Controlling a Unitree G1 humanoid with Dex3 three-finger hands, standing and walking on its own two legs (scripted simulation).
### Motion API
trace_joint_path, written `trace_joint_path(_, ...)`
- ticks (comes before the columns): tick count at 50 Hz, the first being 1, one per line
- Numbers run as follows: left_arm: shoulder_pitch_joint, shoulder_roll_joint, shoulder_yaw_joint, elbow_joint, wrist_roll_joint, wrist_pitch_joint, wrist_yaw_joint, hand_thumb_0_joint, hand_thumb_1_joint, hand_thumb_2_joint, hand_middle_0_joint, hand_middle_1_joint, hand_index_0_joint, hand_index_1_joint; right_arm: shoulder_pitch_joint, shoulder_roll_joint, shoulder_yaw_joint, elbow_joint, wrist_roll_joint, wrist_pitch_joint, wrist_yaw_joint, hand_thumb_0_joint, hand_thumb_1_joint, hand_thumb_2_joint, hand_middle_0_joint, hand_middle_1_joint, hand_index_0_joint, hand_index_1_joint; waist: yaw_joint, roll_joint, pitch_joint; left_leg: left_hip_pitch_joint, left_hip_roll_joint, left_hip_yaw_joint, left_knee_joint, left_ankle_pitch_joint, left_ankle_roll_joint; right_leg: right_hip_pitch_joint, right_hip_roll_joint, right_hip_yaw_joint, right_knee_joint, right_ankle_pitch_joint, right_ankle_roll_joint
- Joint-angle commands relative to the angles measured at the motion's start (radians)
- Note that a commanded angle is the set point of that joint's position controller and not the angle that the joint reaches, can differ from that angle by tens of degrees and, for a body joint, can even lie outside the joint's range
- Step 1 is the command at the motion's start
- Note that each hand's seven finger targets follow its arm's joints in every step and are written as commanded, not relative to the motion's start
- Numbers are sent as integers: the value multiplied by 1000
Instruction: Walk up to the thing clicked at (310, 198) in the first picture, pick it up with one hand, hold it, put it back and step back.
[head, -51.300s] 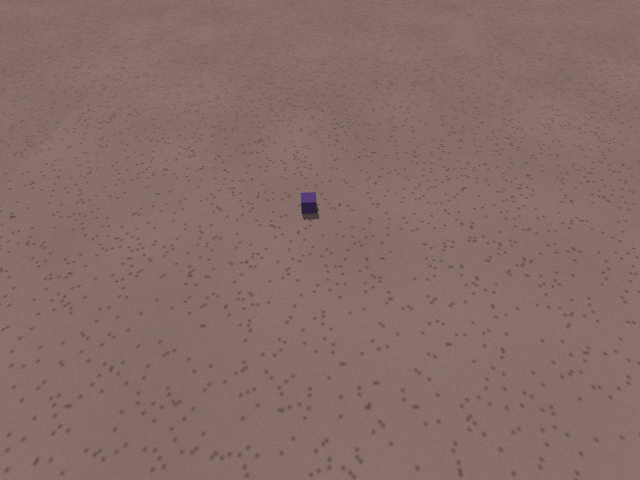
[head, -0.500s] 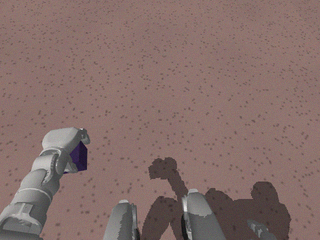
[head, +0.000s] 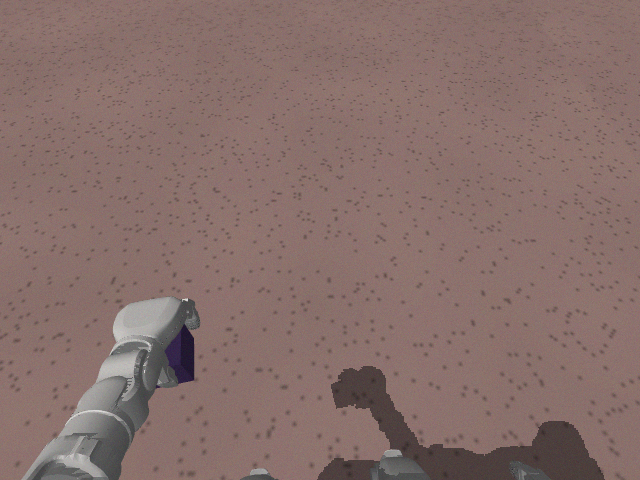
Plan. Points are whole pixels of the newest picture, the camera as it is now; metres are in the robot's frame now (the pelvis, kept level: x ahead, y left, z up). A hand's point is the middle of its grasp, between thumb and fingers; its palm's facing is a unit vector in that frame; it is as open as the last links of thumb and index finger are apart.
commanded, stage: lift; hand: left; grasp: from above
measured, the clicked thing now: (164, 354) +0.33 +0.23 -0.11
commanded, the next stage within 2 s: hold in 0.02 s
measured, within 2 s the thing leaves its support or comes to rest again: neither
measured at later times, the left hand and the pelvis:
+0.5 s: hand (147, 326) +0.34 +0.23 -0.03, palm faces -0.47 -0.06 -0.88, open 9.6 cm; pelvis +0.03 +0.01 +0.03, yaw -1 degrees
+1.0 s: hand (152, 328) +0.33 +0.21 -0.01, palm faces -0.46 -0.05 -0.89, open 9.6 cm; pelvis +0.03 +0.00 +0.04, yaw -1 degrees
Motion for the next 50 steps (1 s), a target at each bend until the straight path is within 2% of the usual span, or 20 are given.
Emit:
trace_joint_path(1, -326, 211, 72, -199, -7, 1, 32, 0, 620, 641, -978, -584, -995, -567, -9, -136, -48, -94, -4, -33, -7, 0, -895, -895, 200, 300, 200, 300, 6, 14, -296, 195, -50, -1, -203, 177, 19, 252, 52, 7, -180, 109, -37)
trace_joint_path(2, -306, 227, 77, -194, 1, 3, 27, 0, 609, 643, -978, -571, -992, -557, -7, -137, -49, -91, -3, -29, -7, 0, -894, -895, 200, 300, 200, 300, 17, 11, -295, 208, -51, 4, -210, 202, 20, 269, 50, 7, -187, 130, -38)
trace_joint_path(3, -317, 201, 58, -206, -7, -1, 18, 0, 609, 646, -978, -570, -991, -556, -15, -136, -47, -103, -3, -29, -6, 0, -895, -895, 200, 300, 200, 300, 7, 2, -288, 218, -53, 5, -220, 199, 22, 281, 50, 5, -200, 128, -36)
trace_joint_path(8, -309, 227, 71, -236, 1, -8, 2, 0, 615, 662, -963, -609, -987, -586, -23, -139, -47, -107, 0, -20, -5, 0, -891, -892, 200, 300, 200, 300, 24, 10, -297, 283, -54, 10, -260, 261, 19, 332, 52, 2, -229, 176, -40)
trace_joint_path(10, -325, 207, 50, -247, 9, -7, -7, 0, 628, 664, -968, -620, -995, -593, -21, -138, -45, -105, 2, -16, -4, 0, -891, -892, 200, 300, 200, 300, 14, 10, -282, 299, -51, 8, -270, 302, 17, 331, 55, -4, -233, 209, -42)
trace_joint_path(12, -331, 239, 70, -255, 15, -13, -16, 0, 619, 671, -975, -585, -994, -567, -22, -142, -49, -106, 1, -12, -3, 0, -891, -892, 200, 299, 200, 299, 20, 29, -281, 322, -50, 9, -283, 324, 13, 339, 57, -8, -239, 220, -45)
trace_joint_path(15, -320, 240, 71, -269, 23, -22, -32, 0, 640, 679, -981, -595, -1003, -573, -28, -145, -52, -114, 3, -8, 1, 0, -887, -891, 200, 299, 200, 299, 33, 42, -289, 361, -48, 11, -302, 361, 8, 356, 61, -13, -247, 239, -48)
trace_joint_path(16, -297, 208, 56, -254, 19, -20, -38, 0, 652, 669, -987, -595, -1012, -571, -25, -139, -50, -112, 2, -7, 2, 0, -886, -891, 200, 299, 200, 299, 20, 31, -276, 362, -48, 11, -299, 379, 9, 355, 61, -10, -248, 258, -47)
trace_joint_path(20, -283, 218, 68, -262, 11, -20, -52, 0, 664, 697, -1016, -554, -1030, -542, -26, -148, -57, -131, 3, -1, 10, 0, -883, -891, 200, 299, 200, 299, 34, 29, -257, 380, -43, 10, -327, 409, 3, 380, 65, -23, -265, 264, -50)
trace_joint_path(23, -287, 199, 49, -282, 12, -18, -71, 0, 647, 662, -988, -570, -1010, -548, -27, -144, -55, -139, 4, 4, 15, 0, -886, -891, 200, 299, 200, 299, 29, 27, -254, 378, -44, 11, -330, 430, 5, 388, 65, -21, -267, 286, -50)
trace_joint_path(24, -270, 221, 71, -290, 13, -19, -75, 0, 656, 657, -994, -551, -1015, -530, -23, -149, -60, -143, 5, 6, 16, 0, -881, -890, 200, 299, 200, 299, 40, 31, -263, 383, -44, 15, -332, 443, 4, 399, 66, -21, -265, 292, -51)
trace_joint_path(28, -260, 226, 70, -315, 15, -29, -94, 0, 685, 678, -1023, -549, -1040, -532, -37, -150, -59, -161, 5, 12, 18, 0, -884, -891, 200, 299, 200, 299, 47, 19, -258, 393, -49, 20, -342, 443, 7, 423, 63, -16, -281, 305, -49)
trace_joint_path(29, -253, 215, 65, -312, 15, -30, -97, 0, 664, 678, -1012, -549, -1027, -534, -34, -148, -58, -161, 6, 13, 19, 0, -885, -892, 200, 299, 200, 299, 36, 6, -252, 391, -47, 20, -342, 444, 9, 423, 64, -17, -279, 306, -49)
trace_joint_path(30, -253, 230, 79, -336, 14, -33, -98, 0, 654, 686, -1016, -530, -1026, -521, -32, -151, -59, -161, 6, 14, 19, 0, -885, -892, 200, 299, 200, 299, 47, 14, -268, 407, -45, 19, -346, 467, 6, 436, 63, -19, -277, 319, -51)
trace_joint_path(32, -264, 229, 81, -347, 14, -32, -99, 0, 655, 704, -1010, -552, -1021, -541, -30, -152, -61, -162, 4, 17, 19, 0, -884, -892, 200, 299, 200, 299, 38, 14, -278, 416, -46, 23, -342, 487, 8, 437, 62, -16, -279, 343, -49)
trace_joint_path(37, -272, 244, 97, -386, 17, -32, -93, 0, 664, 690, -1005, -562, -1023, -544, -43, -149, -59, -173, 5, 25, 21, 0, -884, -891, 200, 299, 200, 299, 55, 30, -259, 413, -51, 31, -363, 455, 9, 453, 60, -13, -297, 326, -47)
trace_joint_path(39, -257, 223, 81, -373, 21, -32, -97, 0, 649, 681, -1000, -549, -1015, -534, -44, -150, -58, -178, 6, 26, 21, 0, -886, -892, 200, 299, 200, 299, 44, -8, -232, 409, -51, 30, -371, 417, 15, 444, 59, -10, -308, 299, -45)
trace_joint_path(43, -243, 239, 91, -382, 31, -24, -106, 0, 619, 700, -975, -577, -990, -563, -65, -146, -58, -183, 5, 30, 23, 0, -890, -894, 200, 299, 200, 299, 63, 3, -231, 413, -58, 37, -382, 380, 19, 459, 54, -4, -326, 271, -41)
trace_joint_path(44, -232, 220, 83, -391, 21, -24, -110, 0, 626, 699, -972, -586, -990, -568, -63, -145, -55, -188, 5, 31, 23, 0, -888, -893, 200, 299, 200, 299, 52, -1, -231, 418, -59, 39, -382, 376, 22, 459, 54, -2, -330, 271, -40)
trace_joint_path(50, -225, 226, 82, -407, 14, -24, -129, 0, 643, 649, -973, -594, -1002, -564, -94, -136, -45, -201, 9, 30, 17, 0, -892, -894, 200, 299, 200, 299, 56, -26, -200, 409, -59, 38, -409, 324, 28, 466, 49, 1, -355, 226, -36)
